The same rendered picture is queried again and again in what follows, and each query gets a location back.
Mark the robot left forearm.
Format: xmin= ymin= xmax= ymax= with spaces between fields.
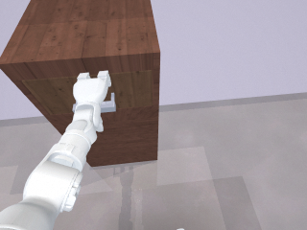
xmin=23 ymin=102 xmax=101 ymax=199

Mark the drawer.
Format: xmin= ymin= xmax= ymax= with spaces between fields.
xmin=22 ymin=70 xmax=153 ymax=115

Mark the handle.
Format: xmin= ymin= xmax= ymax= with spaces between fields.
xmin=72 ymin=92 xmax=116 ymax=113

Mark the cabinet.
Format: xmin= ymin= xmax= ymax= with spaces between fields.
xmin=0 ymin=0 xmax=161 ymax=168

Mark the robot left hand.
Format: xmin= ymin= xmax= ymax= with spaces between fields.
xmin=73 ymin=70 xmax=111 ymax=132

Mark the left robot upper arm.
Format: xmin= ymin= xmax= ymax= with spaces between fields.
xmin=0 ymin=160 xmax=83 ymax=230

